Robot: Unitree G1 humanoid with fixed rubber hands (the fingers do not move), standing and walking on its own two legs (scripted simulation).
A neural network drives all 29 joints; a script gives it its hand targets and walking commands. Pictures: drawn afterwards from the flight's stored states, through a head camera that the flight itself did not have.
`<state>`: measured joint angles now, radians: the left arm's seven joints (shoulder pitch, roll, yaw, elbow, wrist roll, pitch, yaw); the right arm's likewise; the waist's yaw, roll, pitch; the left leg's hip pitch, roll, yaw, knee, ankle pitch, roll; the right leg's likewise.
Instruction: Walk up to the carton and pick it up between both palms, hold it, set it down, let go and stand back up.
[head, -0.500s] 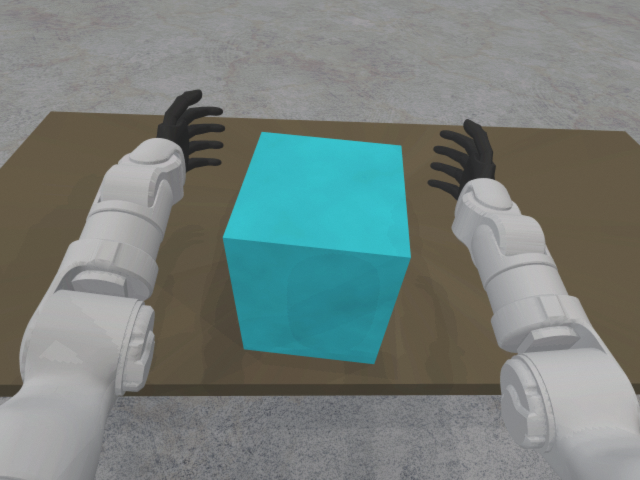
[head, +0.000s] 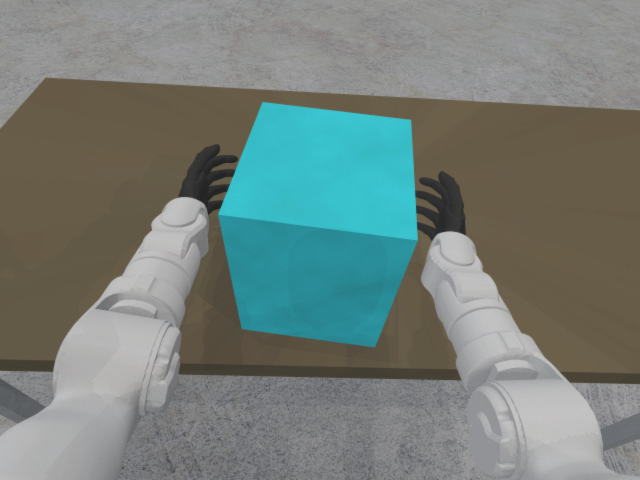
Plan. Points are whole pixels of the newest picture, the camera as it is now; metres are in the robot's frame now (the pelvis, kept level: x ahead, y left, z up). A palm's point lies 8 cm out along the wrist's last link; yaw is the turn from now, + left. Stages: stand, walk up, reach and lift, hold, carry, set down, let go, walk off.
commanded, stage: reach and lift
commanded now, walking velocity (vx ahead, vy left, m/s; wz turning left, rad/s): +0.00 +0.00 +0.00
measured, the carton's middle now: (321, 230) +0.46 -0.03 +0.05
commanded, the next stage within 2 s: none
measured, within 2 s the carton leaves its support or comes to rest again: neither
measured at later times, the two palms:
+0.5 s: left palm (211, 204) +0.48 +0.12 +0.09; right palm (440, 237) +0.41 -0.18 +0.09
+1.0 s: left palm (208, 214) +0.46 +0.12 +0.09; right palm (434, 249) +0.39 -0.16 +0.08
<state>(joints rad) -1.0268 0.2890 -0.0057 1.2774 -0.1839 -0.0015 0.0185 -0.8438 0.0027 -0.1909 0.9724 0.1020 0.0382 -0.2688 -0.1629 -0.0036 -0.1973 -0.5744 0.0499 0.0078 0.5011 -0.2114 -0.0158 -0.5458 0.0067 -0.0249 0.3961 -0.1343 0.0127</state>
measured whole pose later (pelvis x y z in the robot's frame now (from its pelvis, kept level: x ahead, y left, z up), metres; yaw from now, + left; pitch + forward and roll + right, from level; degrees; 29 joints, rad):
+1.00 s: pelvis +0.01 +0.01 +0.01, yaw +1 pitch +10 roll -1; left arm -0.98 0.11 0.49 1.32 0.35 -0.21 -0.03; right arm -0.75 0.20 -0.68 0.88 -0.43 -0.20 -0.13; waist -0.14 -0.02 -0.08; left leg -0.37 0.02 0.01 0.40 -0.20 0.00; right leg -0.34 -0.03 -0.03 0.30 -0.12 0.03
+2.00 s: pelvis +0.03 +0.01 +0.01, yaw +1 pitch +7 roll -1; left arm -0.87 0.03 0.46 1.08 0.40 -0.09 -0.05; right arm -0.67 0.18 -0.62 0.90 -0.36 -0.30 -0.15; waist -0.12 -0.05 -0.03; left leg -0.25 0.02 0.03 0.33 -0.19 0.00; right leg -0.22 -0.03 -0.06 0.21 -0.10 0.03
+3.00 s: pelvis +0.00 +0.00 +0.01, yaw -1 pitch +15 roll -1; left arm -1.00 0.11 0.24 1.35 0.20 -0.27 0.07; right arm -0.76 0.03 -0.39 1.15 -0.15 -0.44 -0.23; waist -0.08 0.03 -0.20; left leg -0.46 0.04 0.06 0.33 -0.14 0.00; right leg -0.44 -0.01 -0.05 0.21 -0.04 0.01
